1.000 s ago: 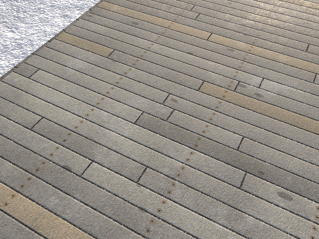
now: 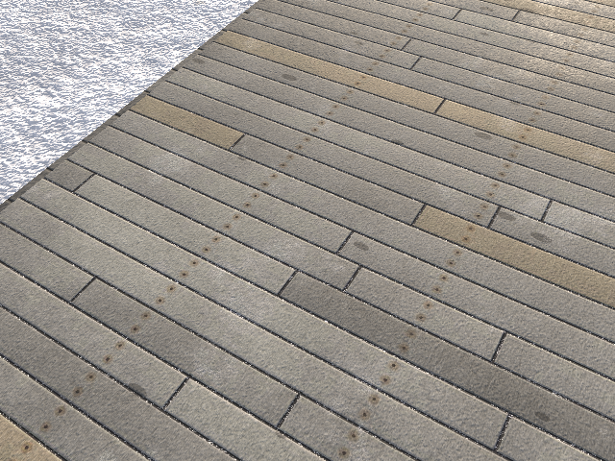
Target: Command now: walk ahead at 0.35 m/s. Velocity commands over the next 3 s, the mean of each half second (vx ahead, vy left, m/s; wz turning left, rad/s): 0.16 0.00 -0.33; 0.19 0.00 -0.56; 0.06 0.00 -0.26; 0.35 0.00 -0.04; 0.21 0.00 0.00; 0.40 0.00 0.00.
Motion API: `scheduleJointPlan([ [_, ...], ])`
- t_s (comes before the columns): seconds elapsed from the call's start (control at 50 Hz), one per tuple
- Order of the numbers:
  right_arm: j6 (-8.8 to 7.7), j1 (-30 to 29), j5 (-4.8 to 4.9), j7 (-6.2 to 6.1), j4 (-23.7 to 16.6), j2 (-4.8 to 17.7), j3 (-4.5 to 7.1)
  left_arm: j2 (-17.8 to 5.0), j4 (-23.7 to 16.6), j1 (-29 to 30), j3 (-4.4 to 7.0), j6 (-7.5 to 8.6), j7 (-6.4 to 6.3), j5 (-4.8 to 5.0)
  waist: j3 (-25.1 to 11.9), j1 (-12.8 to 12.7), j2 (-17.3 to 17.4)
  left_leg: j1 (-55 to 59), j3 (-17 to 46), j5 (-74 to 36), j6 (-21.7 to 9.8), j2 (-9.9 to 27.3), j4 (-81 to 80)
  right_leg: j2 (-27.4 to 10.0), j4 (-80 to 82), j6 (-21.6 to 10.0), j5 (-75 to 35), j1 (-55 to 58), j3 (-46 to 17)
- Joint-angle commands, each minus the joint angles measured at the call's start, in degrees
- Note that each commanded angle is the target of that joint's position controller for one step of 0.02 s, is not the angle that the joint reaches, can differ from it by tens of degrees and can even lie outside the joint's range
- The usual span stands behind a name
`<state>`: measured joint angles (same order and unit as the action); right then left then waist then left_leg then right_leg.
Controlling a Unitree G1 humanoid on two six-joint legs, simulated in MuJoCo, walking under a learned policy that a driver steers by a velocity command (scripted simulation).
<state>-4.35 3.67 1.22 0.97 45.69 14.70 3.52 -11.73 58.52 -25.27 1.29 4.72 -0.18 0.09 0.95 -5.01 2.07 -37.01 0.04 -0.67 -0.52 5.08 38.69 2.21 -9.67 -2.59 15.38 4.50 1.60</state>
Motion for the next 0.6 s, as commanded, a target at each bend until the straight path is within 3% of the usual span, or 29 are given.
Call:
scheduleJointPlan([
  [0.02, -1.34, -9.8, -0.05, 0.96, -6.0, 1.4, -0.45, -10.0, -1.3, -2.1, 1.83, -0.04, -0.72, 0.3, 7.1, 0.1, -6.8, 3.0, -2.6, -4.5, -0.5, -3.1, -6.8, -13.1, 1.8, -6.7, -27.2, -7.2, -4.6],
  [0.04, -1.58, -10.2, -0.11, 1.23, -6.5, 1.9, -0.34, -10.0, -1.0, -2.5, 1.9, -0.35, -0.78, 0.43, 6.6, 0.6, -7.3, 4.7, -2.0, -4.4, -1.2, -3.6, -8.0, -13.6, -0.3, -6.2, -31.0, -6.1, -5.0],
  [0.08, -1.92, -6.5, -0.51, 1.25, -5.8, 4.6, 0.63, -11.0, -1.3, -0.9, 2.3, -0.81, -0.95, 0.44, 3.1, 4.0, -8.8, 10.1, -0.7, -2.5, -2.9, -5.3, -9.6, -14.2, -6.4, -4.5, -41.3, -2.9, -6.4],
  [0.1, -2.13, -1.4, -0.96, 0.93, -4.3, 6.4, 1.4, -11.7, -2.0, 1.0, 2.57, -1.03, -1.06, 0.59, -0.3, 6.9, -9.5, 16.0, -1.0, -2.6, -4.0, -6.7, -10.6, -13.6, -11.7, -3.4, -47.6, -2.2, -6.9],
  [0.12, -2.31, 6.1, -1.33, 0.43, -1.9, 8.6, 2.34, -11.5, -2.9, 2.7, 2.49, -1.23, -0.98, 0.57, -5.0, 10.9, -8.4, 26.1, -1.5, -9.3, -5.4, -6.4, -13.7, -10.9, -20.5, -1.5, -48.6, -3.9, -5.9],
  [0.14, -2.3, 14.1, -2.82, -0.44, -0.4, 12.3, 3.05, -10.0, -5.2, 3.3, 1.89, -1.08, -0.92, -0.38, -13.4, 12.9, -4.0, 44.2, 6.1, -29.2, -8.3, 2.8, -8.1, -7.4, -34.8, 0.7, -32.3, -15.4, -5.3],
  [0.16, -1.39, 14.8, -3.94, -0.61, -0.7, 15.1, 2.87, -2.3, -4.7, -6.9, -0.12, -0.93, -0.64, -0.69, -24.6, 7.6, 12.5, 62.6, 24.8, -49.2, -18.9, 21.4, -5.4, 2.0, -58.2, 4.1, 21.4, -32.8, -3.5],
  [0.18, -0.54, 14.8, -2.9, -0.44, -2.0, 11.4, 1.99, -7.2, -3.1, -9.6, 1.04, -0.66, -0.44, 0.86, -31.8, 9.0, 9.3, 60.2, 30.9, -40.5, -21.5, 22.4, -9.7, 1.7, -67.6, 4.5, 26.5, -33.8, -12.0],
  [0.2, 0.12, 9.1, -1.73, -0.71, -3.0, 9.1, 1.45, -10.5, -5.2, -2.9, 2.38, -1.16, -0.67, 2.59, -22.5, 8.3, 6.3, 51.3, 23.0, -27.0, -19.1, 19.5, -13.6, -1.7, -68.9, 4.8, 22.7, -39.0, -8.8],
  [0.22, 0.38, 4.8, -1.05, -1.11, -3.0, 6.4, 0.67, -10.2, -6.4, 1.8, 2.55, -2.03, -1.34, 2.44, -14.2, 7.1, 2.7, 41.9, 17.0, -17.6, -15.8, 15.7, -16.7, -4.3, -66.2, 5.3, 18.3, -40.4, -6.1],
  [0.24, 0.48, 2.0, -1.08, -1.26, -2.7, 4.7, 0.02, -9.6, -6.7, 3.2, 3.03, -3.29, -2.0, 1.8, -9.3, 5.6, 1.4, 32.8, 12.3, -11.7, -14.0, 13.3, -19.7, -5.9, -64.1, 6.0, 15.4, -38.3, -5.5],
  [0.28, 0.37, -1.4, -2.81, -1.04, -1.9, 4.8, 0.1, -7.0, -7.5, 1.0, 3.21, -5.78, -2.61, 1.23, -5.2, 2.4, 4.7, 18.8, 5.7, -4.1, -12.6, 10.6, -24.4, -6.8, -60.2, 6.1, 12.0, -29.8, -4.0],
  [0.32, 0.07, -2.1, -3.27, -1.33, -1.1, 6.1, 0.56, -6.1, -9.3, 1.3, 3.42, -6.63, -2.91, 0.82, -4.2, 1.6, 4.9, 15.6, 2.8, -2.3, -14.0, 10.9, -26.6, -7.0, -55.2, 5.8, 10.5, -28.7, -2.9],
  [0.38, 0.35, -2.2, -2.58, -2.52, -0.4, 8.5, 1.42, -7.3, -12.6, 5.9, 3.75, -7.14, -2.38, 0.37, -5.7, 2.4, 4.0, 18.1, 1.6, 1.5, -15.0, 13.1, -27.8, -8.6, -47.9, 4.9, 4.8, -29.6, -3.1],
  [0.46, 1.95, -2.8, -1.68, -3.46, -0.2, 10.4, 1.95, -8.7, -15.5, 10.5, 4.1, -7.6, -1.08, 0.48, -5.6, 3.2, 3.5, 20.0, -1.3, 6.9, -13.6, 13.8, -28.1, -8.1, -40.4, 3.9, 1.7, -27.2, -1.1],
  [0.54, 3.5, -1.1, -0.28, -3.03, 0.7, 12.1, 2.55, -9.1, -17.3, 11.9, 4.57, -7.78, 0.2, 0.68, -5.5, 3.4, 3.0, 24.4, -2.5, 12.8, -10.9, 14.6, -24.6, -6.3, -29.9, 1.5, 3.1, -23.7, 1.8],
  [0.56, 3.83, -1.2, 0.34, -2.85, 0.8, 12.0, 2.61, -9.1, -16.7, 10.2, 4.8, -7.7, 0.41, 0.76, -5.7, 2.4, 2.6, 23.1, -3.4, 19.5, -9.3, 13.7, -23.1, -5.0, -25.1, 0.1, 1.2, -19.9, 3.5],
  [0.58, 4.08, -0.5, 0.62, -2.67, 1.0, 10.5, 2.27, -10.1, -15.4, 7.2, 5.5, -7.65, 0.3, 0.77, -6.0, 1.6, 1.5, 20.0, -4.7, 27.0, -7.0, 11.8, -19.8, -3.2, -22.1, -1.8, 2.1, -14.8, 4.1],
  [0.6, 4.27, -0.5, 0.3, -2.22, 1.0, 7.4, 1.55, -12.5, -13.7, 2.2, 6.49, -7.52, -0.17, 1.09, -4.5, 0.3, -4.6, 13.9, -9.0, 32.8, -3.5, 7.6, -8.9, -5.9, -14.8, -5.1, 7.0, -10.0, -2.5],
])
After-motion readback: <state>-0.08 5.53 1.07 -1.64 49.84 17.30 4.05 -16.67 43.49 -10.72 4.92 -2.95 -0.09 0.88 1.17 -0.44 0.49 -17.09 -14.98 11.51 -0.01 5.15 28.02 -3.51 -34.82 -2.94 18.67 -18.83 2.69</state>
